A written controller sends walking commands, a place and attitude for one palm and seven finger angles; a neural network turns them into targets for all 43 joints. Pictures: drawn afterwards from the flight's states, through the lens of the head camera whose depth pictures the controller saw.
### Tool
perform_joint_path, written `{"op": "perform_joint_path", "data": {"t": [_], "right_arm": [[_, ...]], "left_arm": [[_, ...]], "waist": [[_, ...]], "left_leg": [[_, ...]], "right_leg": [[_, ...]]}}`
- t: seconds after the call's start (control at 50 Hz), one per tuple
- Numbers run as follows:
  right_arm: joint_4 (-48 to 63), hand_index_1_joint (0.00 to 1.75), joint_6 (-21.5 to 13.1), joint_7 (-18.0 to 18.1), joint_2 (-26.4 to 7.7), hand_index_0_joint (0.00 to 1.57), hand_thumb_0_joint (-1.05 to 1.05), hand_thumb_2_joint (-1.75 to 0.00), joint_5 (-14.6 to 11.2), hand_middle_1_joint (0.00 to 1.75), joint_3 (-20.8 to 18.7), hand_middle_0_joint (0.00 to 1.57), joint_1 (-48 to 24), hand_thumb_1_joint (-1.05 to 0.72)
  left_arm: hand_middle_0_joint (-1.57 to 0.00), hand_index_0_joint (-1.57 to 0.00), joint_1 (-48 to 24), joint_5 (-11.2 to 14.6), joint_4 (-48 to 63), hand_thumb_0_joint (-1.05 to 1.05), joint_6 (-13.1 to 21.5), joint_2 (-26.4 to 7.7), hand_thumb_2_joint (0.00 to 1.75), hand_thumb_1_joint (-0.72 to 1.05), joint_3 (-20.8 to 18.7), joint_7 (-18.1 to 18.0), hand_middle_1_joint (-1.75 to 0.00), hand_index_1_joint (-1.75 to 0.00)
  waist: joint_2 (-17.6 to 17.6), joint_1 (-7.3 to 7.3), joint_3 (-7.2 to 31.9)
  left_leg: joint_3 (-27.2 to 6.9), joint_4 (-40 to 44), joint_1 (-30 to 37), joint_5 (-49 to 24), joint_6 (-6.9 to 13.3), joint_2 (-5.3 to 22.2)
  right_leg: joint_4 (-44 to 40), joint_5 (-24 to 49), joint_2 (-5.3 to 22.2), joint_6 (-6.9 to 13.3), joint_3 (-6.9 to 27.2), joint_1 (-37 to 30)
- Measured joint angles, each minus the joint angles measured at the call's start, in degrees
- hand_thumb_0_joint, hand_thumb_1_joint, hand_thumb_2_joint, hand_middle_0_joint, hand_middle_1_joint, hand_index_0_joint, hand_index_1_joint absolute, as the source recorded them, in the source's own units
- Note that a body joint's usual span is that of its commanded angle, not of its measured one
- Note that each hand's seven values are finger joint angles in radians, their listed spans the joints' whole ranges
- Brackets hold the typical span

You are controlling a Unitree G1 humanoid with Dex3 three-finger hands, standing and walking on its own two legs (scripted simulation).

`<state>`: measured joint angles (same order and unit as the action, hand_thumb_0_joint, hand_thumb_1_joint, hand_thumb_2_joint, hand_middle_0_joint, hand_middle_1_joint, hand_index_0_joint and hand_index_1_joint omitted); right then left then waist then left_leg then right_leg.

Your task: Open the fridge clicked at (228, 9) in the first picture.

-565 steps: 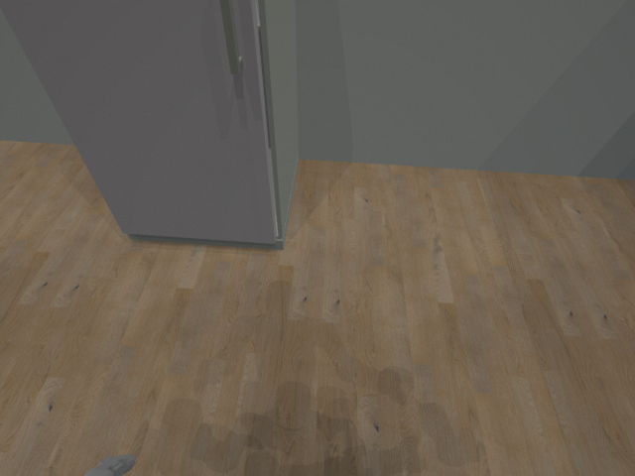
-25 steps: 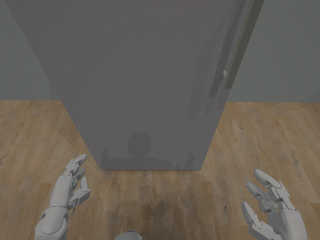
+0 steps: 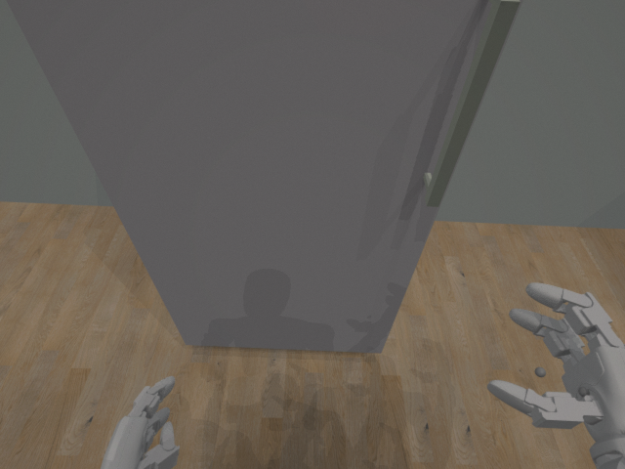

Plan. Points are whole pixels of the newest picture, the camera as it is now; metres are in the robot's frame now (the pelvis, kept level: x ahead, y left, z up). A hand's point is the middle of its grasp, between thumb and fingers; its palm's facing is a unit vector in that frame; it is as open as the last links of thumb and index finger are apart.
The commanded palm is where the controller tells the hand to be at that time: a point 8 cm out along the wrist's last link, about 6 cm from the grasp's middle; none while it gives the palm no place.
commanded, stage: raise the hand to about handle height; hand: right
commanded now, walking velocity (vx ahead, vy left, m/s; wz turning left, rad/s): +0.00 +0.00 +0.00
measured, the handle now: (457, 113) +0.53 -0.17 +0.20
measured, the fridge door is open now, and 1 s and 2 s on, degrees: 0 0 0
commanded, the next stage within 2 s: move the hooked fingers beside the handle in 1.14 s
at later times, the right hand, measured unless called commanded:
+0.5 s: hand (621, 294) +0.26 -0.27 +0.18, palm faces +0.09 +0.99 -0.09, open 13.9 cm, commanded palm +0.23 -0.31 +0.19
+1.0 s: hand (619, 267) +0.28 -0.26 +0.20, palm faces +0.09 +0.99 -0.06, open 14.0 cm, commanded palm +0.24 -0.30 +0.21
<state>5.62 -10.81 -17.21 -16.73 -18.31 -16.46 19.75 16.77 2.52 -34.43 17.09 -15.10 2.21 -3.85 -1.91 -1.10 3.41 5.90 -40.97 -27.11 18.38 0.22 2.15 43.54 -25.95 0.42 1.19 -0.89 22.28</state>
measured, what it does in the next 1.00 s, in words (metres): stands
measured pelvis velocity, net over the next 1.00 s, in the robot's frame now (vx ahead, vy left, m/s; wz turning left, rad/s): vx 0.00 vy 0.02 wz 0.01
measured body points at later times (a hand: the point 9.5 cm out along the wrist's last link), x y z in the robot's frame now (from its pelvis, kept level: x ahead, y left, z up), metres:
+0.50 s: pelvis +0.00 +0.00 +0.02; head -0.01 +0.02 +0.47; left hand +0.20 +0.21 -0.04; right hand +0.25 -0.32 +0.19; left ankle +0.03 +0.12 -0.71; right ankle -0.04 -0.10 -0.71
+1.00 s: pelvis +0.00 +0.02 +0.02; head -0.02 +0.03 +0.47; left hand +0.19 +0.25 -0.04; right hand +0.27 -0.32 +0.21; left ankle +0.03 +0.12 -0.71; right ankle -0.04 -0.10 -0.71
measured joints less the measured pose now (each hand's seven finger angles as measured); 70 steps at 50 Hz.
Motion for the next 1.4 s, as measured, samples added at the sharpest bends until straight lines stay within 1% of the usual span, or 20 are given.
{"op": "perform_joint_path", "data": {"t": [0.06, 0.14, 0.26, 0.34, 0.48, 0.66, 0.76, 0.84, 0.92, 0.98, 1.1, 1.28, 1.34, 1.4], "right_arm": [[-0.5, 0.94, 1.5, -0.8, -0.8, 0.27, 0.00, -0.48, -0.2, 0.93, -0.7, 0.27, -1.6, 0.09], [-1.4, 1.00, 3.8, -1.4, -1.9, 0.27, 0.00, -0.44, -0.5, 0.99, -1.8, 0.27, -4.8, 0.18], [-4.3, 1.09, 8.4, -3.3, -3.7, 0.29, 0.00, -0.38, -0.7, 1.08, -4.1, 0.28, -11.3, 0.33], [-6.1, 1.14, 11.7, -4.4, -5.1, 0.29, -0.01, -0.34, -0.6, 1.14, -5.5, 0.29, -15.1, 0.41], [-9.3, 1.19, 15.7, -6.1, -7.3, 0.30, -0.01, -0.31, -0.5, 1.18, -8.0, 0.30, -21.0, 0.48], [-13.0, 1.20, 19.2, -7.9, -10.4, 0.30, -0.01, -0.30, -0.1, 1.19, -10.8, 0.30, -27.3, 0.50], [-15.7, 1.20, 20.3, -9.3, -11.7, 0.30, -0.01, -0.30, -0.9, 1.20, -11.8, 0.30, -29.1, 0.50], [-14.6, 1.20, 21.4, -9.3, -10.8, 0.30, -0.01, -0.30, -0.7, 1.20, -11.3, 0.30, -27.6, 0.50], [-12.8, 1.20, 20.7, -8.4, -9.3, 0.30, -0.01, -0.30, -0.7, 1.20, -11.2, 0.30, -26.1, 0.50], [-12.6, 1.20, 20.1, -7.6, -8.9, 0.30, -0.01, -0.30, -0.5, 1.20, -11.5, 0.30, -26.2, 0.50], [-14.0, 1.20, 20.4, -7.4, -9.4, 0.30, -0.01, -0.30, 0.1, 1.20, -11.1, 0.30, -27.4, 0.50], [-13.9, 1.20, 20.4, -7.9, -9.5, 0.30, -0.01, -0.30, -0.3, 1.20, -10.9, 0.30, -27.2, 0.50], [-15.4, 1.20, 20.3, -7.8, -9.6, 0.30, -0.01, -0.30, -0.1, 1.20, -10.5, 0.30, -28.4, 0.50], [-17.3, 1.20, 20.2, -7.3, -9.4, 0.30, -0.01, -0.30, 0.6, 1.20, -9.4, 0.30, -30.5, 0.50]], "left_arm": [[-0.21, -0.21, -0.8, 0.2, -0.1, 0.02, 0.5, -0.9, 0.90, 0.90, -0.2, -0.5, -0.30, -0.30], [-0.21, -0.21, -2.0, 0.4, 0.1, 0.02, 1.0, -1.3, 0.90, 0.90, 0.0, -1.1, -0.30, -0.30], [-0.21, -0.21, -3.7, 0.7, 0.5, 0.02, 0.7, -0.5, 0.90, 0.90, 1.6, -1.7, -0.30, -0.30], [-0.21, -0.21, -4.2, 0.7, 0.6, 0.02, 0.0, 0.3, 0.90, 0.90, 2.7, -1.8, -0.30, -0.30], [-0.21, -0.21, -4.0, 1.0, 0.1, 0.02, -1.7, 0.8, 0.90, 0.90, 4.0, -1.8, -0.30, -0.30], [-0.21, -0.21, -3.2, 1.5, -0.6, 0.02, -3.4, -0.2, 0.90, 0.90, 3.9, -1.9, -0.30, -0.30], [-0.21, -0.21, -3.0, 1.9, -0.3, 0.02, -4.3, -1.0, 0.90, 0.90, 3.2, -1.4, -0.30, -0.30], [-0.21, -0.21, -3.2, 2.0, 0.5, 0.02, -4.8, -1.7, 0.90, 0.90, 2.5, -1.1, -0.30, -0.30], [-0.21, -0.21, -3.3, 1.8, 0.7, 0.02, -4.8, -1.6, 0.90, 0.90, 2.0, -1.2, -0.30, -0.30], [-0.21, -0.21, -3.5, 1.8, 0.6, 0.02, -4.6, -1.3, 0.90, 0.90, 2.1, -1.5, -0.30, -0.30], [-0.21, -0.21, -3.9, 2.0, 0.6, 0.02, -4.6, -0.9, 0.90, 0.90, 2.6, -2.0, -0.30, -0.30], [-0.21, -0.21, -3.9, 1.9, 0.5, 0.02, -4.6, -0.4, 0.90, 0.90, 3.2, -1.8, -0.30, -0.30], [-0.21, -0.21, -3.7, 2.0, 0.2, 0.02, -4.6, -0.4, 0.90, 0.90, 3.2, -2.0, -0.30, -0.30], [-0.21, -0.21, -3.6, 2.1, -0.2, 0.02, -4.5, -0.6, 0.90, 0.90, 3.2, -2.3, -0.30, -0.30]], "waist": [[0.1, -0.48, -0.4], [0.1, -1.24, -0.8], [0.0, -2.26, -1.5], [-0.3, -2.64, -2.0], [-0.8, -2.93, -2.8], [-1.4, -2.44, -3.3], [-1.4, -1.99, -2.7], [-1.6, -1.80, -2.8], [-1.3, -1.89, -2.8], [-1.0, -2.09, -3.0], [-1.1, -2.38, -3.3], [-1.4, -2.32, -3.2], [-1.4, -2.42, -3.1], [-1.3, -2.49, -3.3]], "left_leg": [[0.1, 1.5, 2.1, -0.4, -0.1, 0.0], [0.2, 3.5, 5.1, -1.1, -0.2, 0.0], [0.4, 6.7, 9.1, -2.4, -0.2, -0.1], [0.4, 8.7, 11.1, -3.3, -0.1, -0.2], [0.5, 11.4, 13.3, -4.6, 0.1, -0.4], [0.4, 13.7, 14.7, -5.8, 0.5, -0.7], [0.2, 13.8, 14.3, -6.0, 0.7, -0.9], [-0.2, 13.5, 13.9, -6.0, 0.8, -1.1], [-0.4, 13.5, 14.1, -6.0, 0.9, -1.3], [-0.3, 13.7, 14.5, -6.0, 1.1, -1.4], [-0.1, 13.8, 14.8, -6.2, 1.2, -1.4], [-0.1, 14.1, 14.9, -6.5, 1.1, -1.3], [0.0, 14.0, 14.8, -6.6, 1.1, -1.2], [0.2, 13.9, 14.6, -6.6, 1.0, -1.0]], "right_leg": [[-1.4, 0.5, -0.1, 0.1, 0.1, -2.1], [-3.5, 1.3, -0.2, 0.1, 0.2, -4.9], [-6.8, 2.7, -0.3, 0.1, 0.3, -8.9], [-8.9, 3.7, -0.3, 0.0, 0.3, -11.0], [-11.9, 5.3, -0.2, -0.2, 0.4, -13.2], [-14.9, 6.8, -0.1, -0.5, 0.3, -15.0], [-15.5, 7.2, 0.1, -0.7, 0.0, -14.9], [-15.4, 7.1, 0.2, -0.8, -0.3, -14.7], [-15.5, 7.1, 0.4, -0.9, -0.5, -15.1], [-15.5, 7.2, 0.6, -1.0, -0.5, -15.4], [-15.6, 7.4, 0.6, -1.1, -0.3, -15.6], [-15.7, 7.6, 0.5, -1.1, -0.3, -15.7], [-15.6, 7.7, 0.3, -1.0, -0.1, -15.5], [-15.5, 7.8, 0.2, -1.0, 0.1, -15.1]]}}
